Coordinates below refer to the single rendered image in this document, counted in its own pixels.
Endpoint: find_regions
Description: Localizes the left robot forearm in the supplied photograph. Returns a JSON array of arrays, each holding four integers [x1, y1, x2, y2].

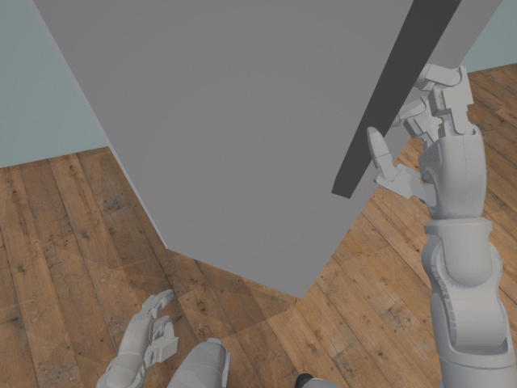
[[96, 354, 146, 388]]

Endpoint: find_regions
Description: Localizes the robot left hand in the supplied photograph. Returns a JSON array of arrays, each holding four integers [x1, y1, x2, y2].
[[117, 289, 178, 368]]

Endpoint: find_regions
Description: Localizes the robot right hand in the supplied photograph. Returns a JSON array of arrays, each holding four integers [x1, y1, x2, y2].
[[367, 63, 486, 220]]

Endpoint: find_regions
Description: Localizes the handle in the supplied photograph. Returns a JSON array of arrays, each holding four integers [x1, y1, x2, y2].
[[332, 0, 461, 199]]

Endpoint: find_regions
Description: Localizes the robot left shin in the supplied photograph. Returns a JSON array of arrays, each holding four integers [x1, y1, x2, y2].
[[207, 338, 222, 345]]

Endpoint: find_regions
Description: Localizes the fridge door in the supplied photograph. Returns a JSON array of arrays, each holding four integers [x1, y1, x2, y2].
[[33, 0, 502, 299]]

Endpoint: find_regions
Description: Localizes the left robot thigh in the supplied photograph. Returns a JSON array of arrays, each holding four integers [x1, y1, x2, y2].
[[167, 342, 231, 388]]

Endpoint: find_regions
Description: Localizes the right robot forearm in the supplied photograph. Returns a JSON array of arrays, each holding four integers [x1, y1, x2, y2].
[[421, 217, 517, 388]]

